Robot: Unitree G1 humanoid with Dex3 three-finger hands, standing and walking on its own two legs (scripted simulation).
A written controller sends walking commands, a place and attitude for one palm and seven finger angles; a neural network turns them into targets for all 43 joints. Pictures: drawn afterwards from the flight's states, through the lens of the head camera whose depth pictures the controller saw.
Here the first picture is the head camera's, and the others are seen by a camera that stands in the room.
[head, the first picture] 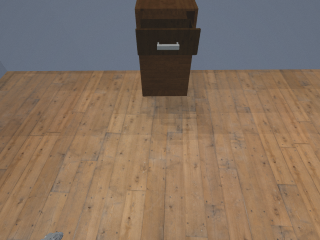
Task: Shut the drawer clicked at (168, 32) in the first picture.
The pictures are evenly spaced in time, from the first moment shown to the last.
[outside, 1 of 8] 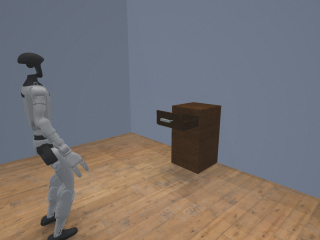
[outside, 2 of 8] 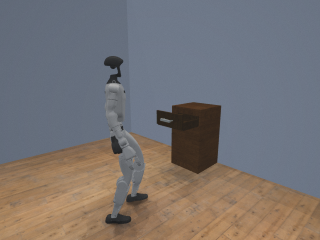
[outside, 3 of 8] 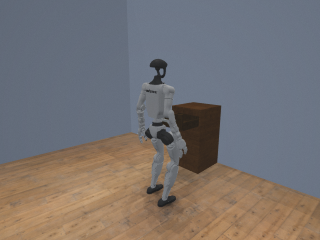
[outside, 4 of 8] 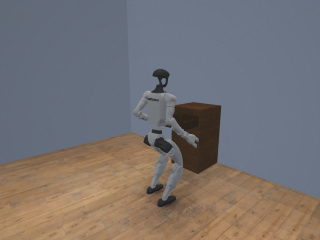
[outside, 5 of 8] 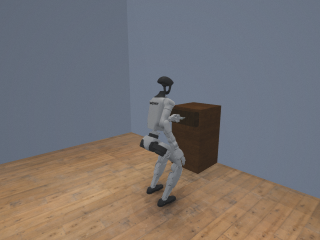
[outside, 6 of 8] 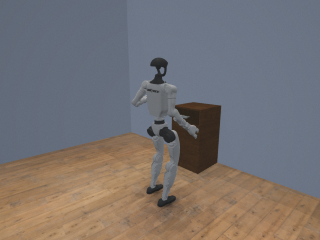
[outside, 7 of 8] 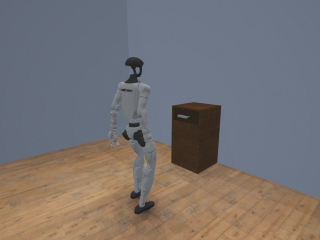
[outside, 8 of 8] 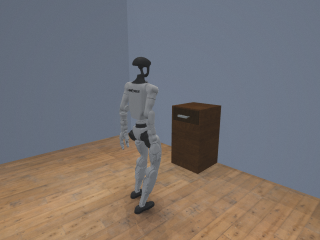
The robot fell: no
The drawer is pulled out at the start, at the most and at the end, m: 0.29 0.29 0.00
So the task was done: yes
